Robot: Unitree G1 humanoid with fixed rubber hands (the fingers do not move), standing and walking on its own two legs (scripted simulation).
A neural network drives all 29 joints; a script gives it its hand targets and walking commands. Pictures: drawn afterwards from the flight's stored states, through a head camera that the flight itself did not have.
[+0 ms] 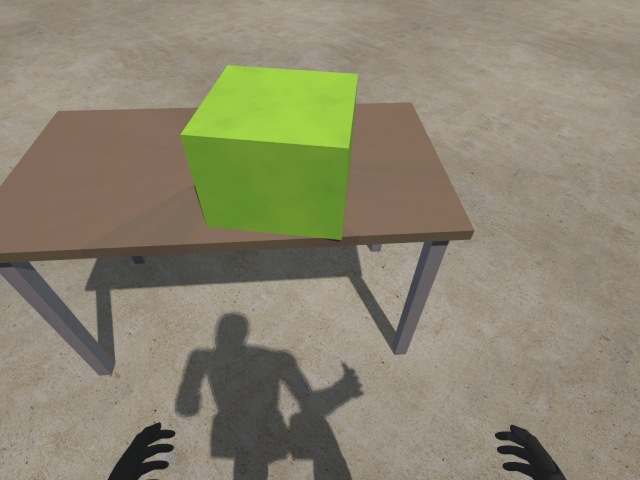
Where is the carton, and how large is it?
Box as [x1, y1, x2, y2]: [180, 65, 357, 239]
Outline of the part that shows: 227,65 180,134 207,226 341,239 350,161 357,74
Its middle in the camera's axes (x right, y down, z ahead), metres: -0.09 -0.20 +0.83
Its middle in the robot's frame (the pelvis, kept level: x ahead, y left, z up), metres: +0.77 +0.10 +0.00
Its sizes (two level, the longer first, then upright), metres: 0.292 0.289 0.225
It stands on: a table, 0.64 m high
